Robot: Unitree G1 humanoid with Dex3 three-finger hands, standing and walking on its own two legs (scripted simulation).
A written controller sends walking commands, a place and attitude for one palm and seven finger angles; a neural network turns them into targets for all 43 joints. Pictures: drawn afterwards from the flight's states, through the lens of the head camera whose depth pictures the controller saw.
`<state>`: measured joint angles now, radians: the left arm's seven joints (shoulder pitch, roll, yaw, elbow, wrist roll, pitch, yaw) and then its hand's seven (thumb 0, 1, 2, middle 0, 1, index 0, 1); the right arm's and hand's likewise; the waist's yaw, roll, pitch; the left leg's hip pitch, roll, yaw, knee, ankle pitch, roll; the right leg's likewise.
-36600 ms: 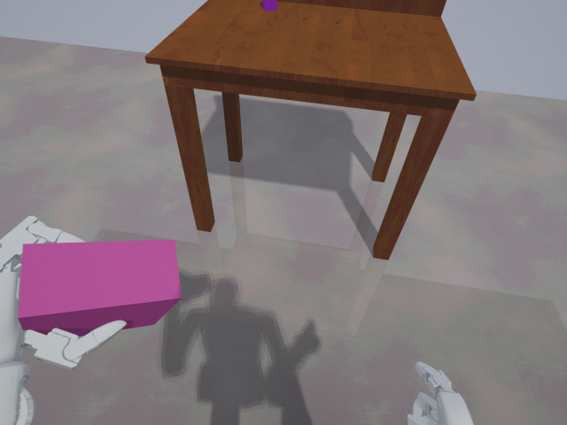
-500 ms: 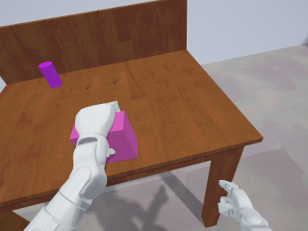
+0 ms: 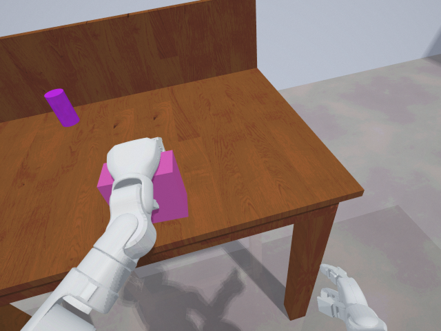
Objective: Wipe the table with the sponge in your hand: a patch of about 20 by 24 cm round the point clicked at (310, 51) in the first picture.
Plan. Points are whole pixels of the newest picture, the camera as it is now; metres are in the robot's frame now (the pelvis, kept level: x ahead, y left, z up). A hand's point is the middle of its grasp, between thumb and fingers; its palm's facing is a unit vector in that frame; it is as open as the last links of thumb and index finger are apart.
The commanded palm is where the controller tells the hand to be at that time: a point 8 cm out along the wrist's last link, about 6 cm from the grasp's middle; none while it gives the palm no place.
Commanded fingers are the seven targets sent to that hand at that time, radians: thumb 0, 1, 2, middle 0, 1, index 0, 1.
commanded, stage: wipe forward along the third lane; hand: left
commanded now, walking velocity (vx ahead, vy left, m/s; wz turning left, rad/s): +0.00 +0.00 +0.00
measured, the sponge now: (151, 198) +0.33 +0.20 +0.08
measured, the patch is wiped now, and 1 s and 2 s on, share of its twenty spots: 0.65 0.95 0.95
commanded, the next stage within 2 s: wipe back along the third lane in 1.26 s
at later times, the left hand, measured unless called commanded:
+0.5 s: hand (145, 159) +0.38 +0.22 +0.14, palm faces +0.01 -0.01 -1.00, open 10.4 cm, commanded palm +0.36 +0.23 +0.16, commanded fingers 0.00 0.10 1.30 -1.20 -1.60 -1.20 -1.60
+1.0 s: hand (146, 144) +0.43 +0.24 +0.14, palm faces -0.02 +0.02 -1.00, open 10.4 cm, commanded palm +0.41 +0.24 +0.16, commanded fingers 0.00 0.10 1.30 -1.20 -1.60 -1.20 -1.60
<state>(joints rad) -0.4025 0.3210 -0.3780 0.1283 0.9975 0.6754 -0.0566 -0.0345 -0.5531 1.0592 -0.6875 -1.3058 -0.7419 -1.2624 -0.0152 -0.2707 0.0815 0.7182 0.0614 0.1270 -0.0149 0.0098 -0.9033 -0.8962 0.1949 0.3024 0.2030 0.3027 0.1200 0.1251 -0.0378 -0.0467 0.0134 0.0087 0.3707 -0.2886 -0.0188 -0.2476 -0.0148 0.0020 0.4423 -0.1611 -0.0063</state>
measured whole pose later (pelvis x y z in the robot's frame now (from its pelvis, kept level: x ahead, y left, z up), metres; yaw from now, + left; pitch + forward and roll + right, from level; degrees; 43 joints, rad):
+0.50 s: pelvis -0.01 -0.01 +0.00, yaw +0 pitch +1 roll +1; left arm -0.66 0.38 -0.24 0.56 0.97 0.47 -0.03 0.00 -0.57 1.06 -0.71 -1.29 -0.76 -1.26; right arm 0.12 -0.30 0.05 0.76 0.06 0.09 -0.10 0.01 -0.90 -0.90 0.20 0.30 0.20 0.30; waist 0.05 0.08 -0.05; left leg -0.14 0.02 0.01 0.41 -0.28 -0.03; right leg -0.33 -0.01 0.00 0.45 -0.14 -0.02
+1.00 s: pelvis -0.01 +0.00 +0.00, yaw +0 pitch +4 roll +1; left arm -0.87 0.39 -0.20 0.88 0.99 0.34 0.05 0.02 -0.58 1.07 -0.72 -1.29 -0.77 -1.26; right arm 0.13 -0.28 0.05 0.78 0.06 0.07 -0.10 0.01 -0.90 -0.90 0.20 0.30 0.21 0.30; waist 0.02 0.07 -0.06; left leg -0.20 0.01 0.00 0.38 -0.27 -0.02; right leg -0.38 -0.02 0.00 0.41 -0.11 0.00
